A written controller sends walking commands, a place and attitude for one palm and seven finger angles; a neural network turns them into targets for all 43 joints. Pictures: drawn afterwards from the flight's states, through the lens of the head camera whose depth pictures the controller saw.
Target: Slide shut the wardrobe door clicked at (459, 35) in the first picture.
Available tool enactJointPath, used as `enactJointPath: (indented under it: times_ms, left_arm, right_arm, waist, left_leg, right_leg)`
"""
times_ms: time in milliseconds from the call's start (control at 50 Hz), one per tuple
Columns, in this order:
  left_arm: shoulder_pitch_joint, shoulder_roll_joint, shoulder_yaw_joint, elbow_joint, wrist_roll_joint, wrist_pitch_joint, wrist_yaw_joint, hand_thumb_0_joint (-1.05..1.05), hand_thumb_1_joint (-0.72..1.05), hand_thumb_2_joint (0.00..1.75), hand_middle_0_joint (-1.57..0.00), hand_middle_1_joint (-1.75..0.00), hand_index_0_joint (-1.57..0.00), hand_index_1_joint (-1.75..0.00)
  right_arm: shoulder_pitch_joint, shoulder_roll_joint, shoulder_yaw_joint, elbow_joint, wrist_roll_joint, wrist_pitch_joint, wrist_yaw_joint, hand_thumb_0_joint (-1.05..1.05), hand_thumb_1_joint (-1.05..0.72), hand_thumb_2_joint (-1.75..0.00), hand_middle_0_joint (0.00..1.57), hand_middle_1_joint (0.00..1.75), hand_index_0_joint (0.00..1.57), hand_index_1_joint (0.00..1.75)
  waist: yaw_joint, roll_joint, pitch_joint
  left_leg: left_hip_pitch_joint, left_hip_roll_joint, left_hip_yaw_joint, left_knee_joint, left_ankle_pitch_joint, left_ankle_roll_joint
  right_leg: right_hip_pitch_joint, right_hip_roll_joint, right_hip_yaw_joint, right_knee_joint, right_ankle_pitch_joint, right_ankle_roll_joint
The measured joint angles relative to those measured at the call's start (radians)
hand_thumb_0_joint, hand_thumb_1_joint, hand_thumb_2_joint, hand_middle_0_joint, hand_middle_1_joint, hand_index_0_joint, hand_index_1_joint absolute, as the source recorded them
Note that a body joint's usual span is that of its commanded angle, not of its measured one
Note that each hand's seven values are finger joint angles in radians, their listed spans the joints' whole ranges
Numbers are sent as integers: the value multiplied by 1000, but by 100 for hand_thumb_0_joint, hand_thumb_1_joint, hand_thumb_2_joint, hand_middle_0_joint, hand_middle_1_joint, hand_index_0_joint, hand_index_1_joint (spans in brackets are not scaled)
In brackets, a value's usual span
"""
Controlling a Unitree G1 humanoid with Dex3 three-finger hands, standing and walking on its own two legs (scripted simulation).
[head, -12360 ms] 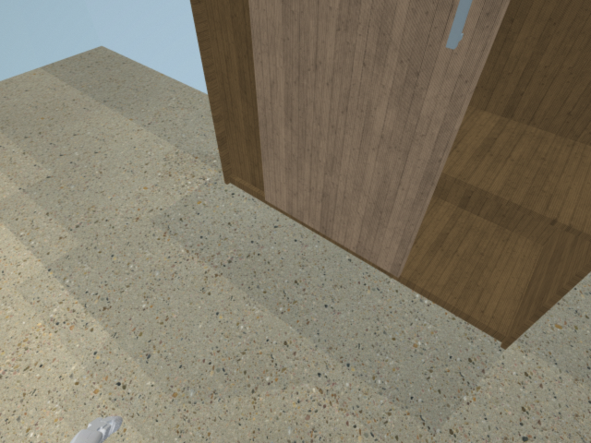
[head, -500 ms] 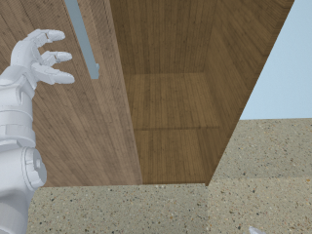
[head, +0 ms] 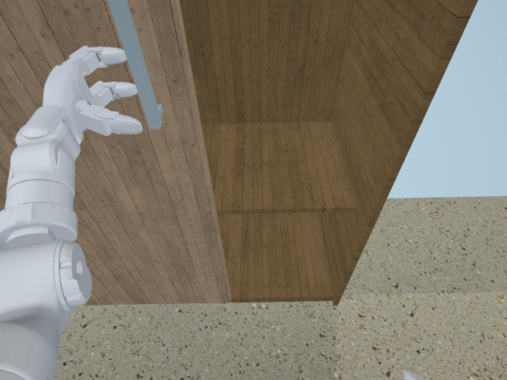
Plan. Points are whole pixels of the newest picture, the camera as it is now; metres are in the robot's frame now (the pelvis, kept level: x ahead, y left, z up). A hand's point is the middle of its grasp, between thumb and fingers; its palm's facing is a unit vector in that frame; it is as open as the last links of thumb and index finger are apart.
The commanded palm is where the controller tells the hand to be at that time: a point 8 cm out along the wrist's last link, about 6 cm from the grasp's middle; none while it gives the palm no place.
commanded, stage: feel for the door with the fingertips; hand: left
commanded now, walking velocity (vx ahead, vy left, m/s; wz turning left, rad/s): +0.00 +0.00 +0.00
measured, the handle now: (140, 60) +0.52 +0.18 +0.27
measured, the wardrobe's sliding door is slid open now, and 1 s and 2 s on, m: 0.41 0.41 0.41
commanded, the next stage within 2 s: slide the fingers in behind the handle in 0.74 s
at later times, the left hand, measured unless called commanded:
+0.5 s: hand (118, 89) +0.46 +0.20 +0.25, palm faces +0.04 -1.00 -0.01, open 14.0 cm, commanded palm +0.44 +0.25 +0.24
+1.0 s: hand (123, 84) +0.47 +0.19 +0.26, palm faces +0.03 -1.00 -0.01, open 13.9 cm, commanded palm +0.45 +0.25 +0.24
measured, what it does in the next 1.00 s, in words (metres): stands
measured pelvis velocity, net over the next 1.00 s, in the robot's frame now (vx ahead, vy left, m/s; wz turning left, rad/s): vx -0.01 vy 0.00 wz -0.02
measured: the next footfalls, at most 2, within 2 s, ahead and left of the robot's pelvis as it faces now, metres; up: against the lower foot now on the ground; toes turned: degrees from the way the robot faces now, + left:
none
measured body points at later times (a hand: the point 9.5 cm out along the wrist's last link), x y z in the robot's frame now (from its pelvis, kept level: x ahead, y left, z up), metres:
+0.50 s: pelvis -0.01 +0.00 +0.00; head +0.00 -0.02 +0.45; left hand +0.45 +0.25 +0.26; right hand +0.07 -0.27 -0.11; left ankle -0.02 +0.13 -0.74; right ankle -0.03 -0.13 -0.74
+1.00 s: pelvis -0.01 +0.00 +0.00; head +0.00 -0.01 +0.45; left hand +0.46 +0.24 +0.26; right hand +0.03 -0.27 -0.12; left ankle -0.02 +0.13 -0.74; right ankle -0.03 -0.13 -0.74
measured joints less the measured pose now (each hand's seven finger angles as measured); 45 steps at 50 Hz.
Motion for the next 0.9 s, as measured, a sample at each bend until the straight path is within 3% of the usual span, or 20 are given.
enactJointPath:
  times_ms: [40,180,320,460,540,680,900]
  left_arm:
    - [3,-5,-4,-10,16,3,21,-1,-50,29,-30,-120,-30,-120]
    - [3,-40,5,-39,2,1,44,-1,-50,30,-30,-120,-30,-120]
    - [-28,-7,2,10,39,8,60,-1,-50,30,-30,-120,-30,-120]
    - [-59,2,-2,58,16,-9,31,-1,-50,29,-30,-120,-30,-120]
    - [-79,18,-7,89,38,-16,38,-1,-50,29,-30,-120,-30,-120]
    - [-105,10,-3,115,26,-43,38,-1,-50,29,-30,-120,-30,-120]
    - [-132,24,4,165,51,-64,52,-1,-50,30,-34,-124,-32,-121]
  right_arm:
    - [-2,3,-1,-6,-1,-1,1,2,-91,-90,20,30,20,30]
    - [-1,12,1,0,-4,-4,6,2,-91,-90,20,30,20,30]
    - [0,14,-1,-6,-4,1,5,2,-91,-90,20,30,20,30]
    - [10,8,-2,12,-1,-2,-3,2,-91,-90,20,30,20,30]
    - [12,1,-6,11,-4,-7,-3,1,-91,-90,20,30,20,30]
    - [29,-2,-9,24,-7,-20,0,1,-91,-90,20,30,20,30]
    - [60,7,-10,30,-14,-19,10,1,-91,-90,20,30,20,30]
  waist:
    - [-3,2,5]
    - [1,6,1]
    - [-2,6,5]
    - [0,-1,1]
    - [-10,-2,8]
    - [-18,-2,7]
    - [-28,2,2]
  left_leg:
    - [1,1,3,-2,1,0]
    - [10,1,10,-12,7,0]
    - [6,3,8,-12,9,-2]
    - [2,4,2,-9,11,-2]
    - [-9,4,1,-4,12,-2]
    - [-20,0,3,-6,16,2]
    - [-30,0,9,-4,16,4]
  right_leg:
    - [-1,1,3,0,2,0]
    - [2,1,10,-4,5,0]
    - [-2,4,9,-3,8,-3]
    - [-1,5,3,-6,10,-3]
    - [-10,5,2,-5,13,-3]
    - [-21,1,5,-8,18,1]
    - [-33,1,11,-6,21,3]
